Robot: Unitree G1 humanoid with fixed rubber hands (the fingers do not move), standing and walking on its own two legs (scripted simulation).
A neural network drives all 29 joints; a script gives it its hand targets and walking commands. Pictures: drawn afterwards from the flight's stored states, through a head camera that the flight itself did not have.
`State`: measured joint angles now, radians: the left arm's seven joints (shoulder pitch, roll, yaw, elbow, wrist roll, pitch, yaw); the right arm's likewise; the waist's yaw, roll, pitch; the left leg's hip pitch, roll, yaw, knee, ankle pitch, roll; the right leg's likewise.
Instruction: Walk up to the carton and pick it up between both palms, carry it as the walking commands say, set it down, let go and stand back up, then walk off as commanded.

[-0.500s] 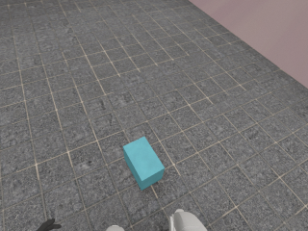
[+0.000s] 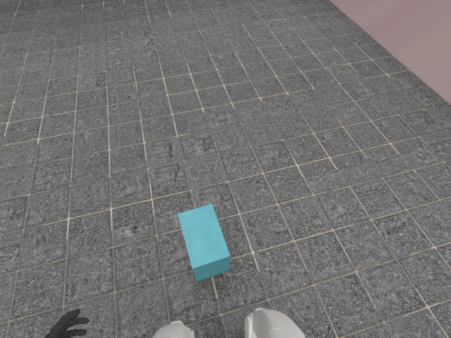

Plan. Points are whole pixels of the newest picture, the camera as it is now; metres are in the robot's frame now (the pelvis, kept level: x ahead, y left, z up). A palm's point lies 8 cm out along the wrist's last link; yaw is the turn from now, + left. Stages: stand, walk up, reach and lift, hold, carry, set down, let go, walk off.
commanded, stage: walk up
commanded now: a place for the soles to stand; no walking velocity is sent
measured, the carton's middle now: (204, 242) +0.54 +0.09 -0.65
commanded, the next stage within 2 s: none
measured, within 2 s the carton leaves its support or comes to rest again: neither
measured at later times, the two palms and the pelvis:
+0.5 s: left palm out of the picture +0.09 +0.19 -0.10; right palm out of the picture +0.15 -0.46 -0.09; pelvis +0.06 -0.13 +0.00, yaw +10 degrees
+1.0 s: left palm out of the picture +0.06 +0.22 -0.09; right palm (432, 279) +0.22 -0.41 -0.11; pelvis +0.07 -0.11 -0.01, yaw +17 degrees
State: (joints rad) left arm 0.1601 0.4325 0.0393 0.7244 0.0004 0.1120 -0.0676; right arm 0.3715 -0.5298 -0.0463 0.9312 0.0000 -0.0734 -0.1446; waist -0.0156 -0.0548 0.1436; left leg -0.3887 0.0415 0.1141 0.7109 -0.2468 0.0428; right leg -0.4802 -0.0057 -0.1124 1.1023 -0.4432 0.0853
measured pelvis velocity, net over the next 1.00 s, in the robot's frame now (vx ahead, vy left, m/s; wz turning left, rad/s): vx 0.07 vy -0.11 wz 0.29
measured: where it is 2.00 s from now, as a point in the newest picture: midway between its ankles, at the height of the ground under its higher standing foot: outside the picture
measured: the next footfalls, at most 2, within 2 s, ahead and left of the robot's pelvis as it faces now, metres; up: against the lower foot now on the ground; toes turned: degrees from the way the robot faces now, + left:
right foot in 0.16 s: +0.06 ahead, -0.18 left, +0.00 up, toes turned -1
left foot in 0.56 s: +0.10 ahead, +0.08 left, +0.00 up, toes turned +16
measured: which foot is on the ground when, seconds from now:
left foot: down 0.00-0.12, up 0.14-0.54, down 0.56-1.00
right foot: up 0.00-0.14, down 0.16-0.56, up 0.58-0.76, down 0.78-1.00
